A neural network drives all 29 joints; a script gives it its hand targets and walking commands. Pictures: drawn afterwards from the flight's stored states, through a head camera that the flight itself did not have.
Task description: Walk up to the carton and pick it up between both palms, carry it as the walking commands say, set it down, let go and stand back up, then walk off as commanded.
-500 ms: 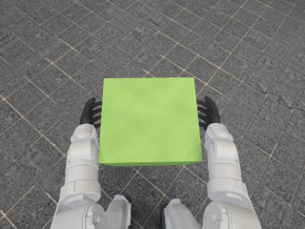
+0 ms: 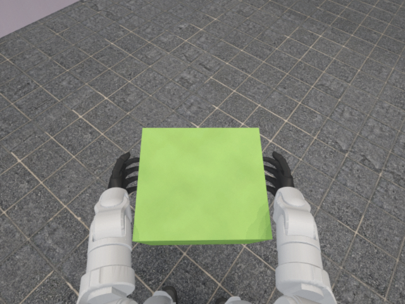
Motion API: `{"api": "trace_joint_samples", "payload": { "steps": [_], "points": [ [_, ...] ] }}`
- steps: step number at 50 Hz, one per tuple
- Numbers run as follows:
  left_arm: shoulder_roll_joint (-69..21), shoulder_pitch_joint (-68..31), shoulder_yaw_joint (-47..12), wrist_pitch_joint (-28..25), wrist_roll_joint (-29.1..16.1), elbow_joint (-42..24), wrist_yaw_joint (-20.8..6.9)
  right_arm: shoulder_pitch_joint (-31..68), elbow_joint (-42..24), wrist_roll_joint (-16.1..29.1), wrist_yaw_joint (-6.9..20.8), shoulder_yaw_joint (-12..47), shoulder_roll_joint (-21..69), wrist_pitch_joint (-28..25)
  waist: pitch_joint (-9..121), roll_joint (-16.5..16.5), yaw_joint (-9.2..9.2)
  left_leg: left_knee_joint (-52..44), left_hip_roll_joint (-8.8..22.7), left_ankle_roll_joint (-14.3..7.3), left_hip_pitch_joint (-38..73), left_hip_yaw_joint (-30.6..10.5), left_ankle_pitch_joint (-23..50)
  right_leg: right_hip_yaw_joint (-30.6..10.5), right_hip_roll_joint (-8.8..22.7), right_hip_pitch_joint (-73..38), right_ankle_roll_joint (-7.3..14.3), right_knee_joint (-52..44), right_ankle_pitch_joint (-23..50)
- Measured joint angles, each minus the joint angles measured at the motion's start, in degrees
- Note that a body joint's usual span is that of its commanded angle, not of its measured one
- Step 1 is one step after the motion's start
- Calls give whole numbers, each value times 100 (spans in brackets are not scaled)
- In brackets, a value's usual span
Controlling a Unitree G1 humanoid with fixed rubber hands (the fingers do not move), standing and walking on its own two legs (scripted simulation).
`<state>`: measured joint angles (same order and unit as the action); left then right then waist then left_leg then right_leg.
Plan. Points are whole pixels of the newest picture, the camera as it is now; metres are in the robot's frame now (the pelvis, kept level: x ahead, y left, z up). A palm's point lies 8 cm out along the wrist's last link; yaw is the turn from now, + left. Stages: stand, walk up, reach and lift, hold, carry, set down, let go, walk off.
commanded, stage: reach and lift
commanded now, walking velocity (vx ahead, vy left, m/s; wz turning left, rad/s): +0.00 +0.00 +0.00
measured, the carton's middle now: (200, 191) +0.36 +0.00 -0.09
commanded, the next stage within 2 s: hold in 1.54 s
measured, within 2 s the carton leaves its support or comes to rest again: neither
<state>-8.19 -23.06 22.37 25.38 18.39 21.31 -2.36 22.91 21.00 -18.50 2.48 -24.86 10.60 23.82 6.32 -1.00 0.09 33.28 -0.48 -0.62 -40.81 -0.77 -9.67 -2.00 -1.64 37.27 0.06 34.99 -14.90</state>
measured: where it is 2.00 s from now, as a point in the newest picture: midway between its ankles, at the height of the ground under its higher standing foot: outside the picture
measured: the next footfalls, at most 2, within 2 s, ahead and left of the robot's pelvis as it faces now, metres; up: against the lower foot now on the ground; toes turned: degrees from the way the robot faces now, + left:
none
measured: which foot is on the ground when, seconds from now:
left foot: down 0.00-1.00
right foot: down 0.00-1.00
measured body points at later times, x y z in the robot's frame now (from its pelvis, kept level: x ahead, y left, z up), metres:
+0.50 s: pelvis +0.01 +0.00 +0.02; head +0.01 +0.01 +0.47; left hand +0.33 +0.17 +0.04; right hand +0.33 -0.17 +0.05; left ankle +0.05 +0.11 -0.72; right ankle +0.01 -0.12 -0.72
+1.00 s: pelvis +0.02 -0.01 +0.03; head -0.03 +0.00 +0.48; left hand +0.32 +0.16 +0.07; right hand +0.32 -0.17 +0.07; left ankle +0.05 +0.11 -0.72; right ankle +0.01 -0.12 -0.72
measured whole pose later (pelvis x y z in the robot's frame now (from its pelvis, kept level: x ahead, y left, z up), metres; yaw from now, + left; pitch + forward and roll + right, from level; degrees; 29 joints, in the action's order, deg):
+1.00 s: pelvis +0.02 -0.01 +0.03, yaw +0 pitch -7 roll +0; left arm -8.9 -15.9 16.4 41.5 18.5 12.9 -1.0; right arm 16.5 15.3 -18.8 1.3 -18.0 9.0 40.2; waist -0.4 -1.2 -0.3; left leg 16.2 -0.6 -0.2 -2.9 -0.7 -6.6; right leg -2.6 -1.1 -0.7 0.6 17.3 -11.3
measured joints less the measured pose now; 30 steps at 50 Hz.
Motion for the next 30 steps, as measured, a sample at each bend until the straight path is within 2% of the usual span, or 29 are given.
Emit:
{"api": "trace_joint_samples", "payload": {
  "steps": [14,30],
  "points": [
    [-30,389,-259,389,2,-121,59,-346,-21,17,-29,175,-70,384,-137,-54,-28,-829,-38,-10,1542,32,182,-52,58,-1521,-8,-812,187],
    [-34,683,-491,1115,-92,-583,115,-580,-322,32,-73,511,-140,1081,-407,-40,-84,-1465,-29,13,3046,62,297,-101,65,-2997,22,-1428,312]
  ]
}}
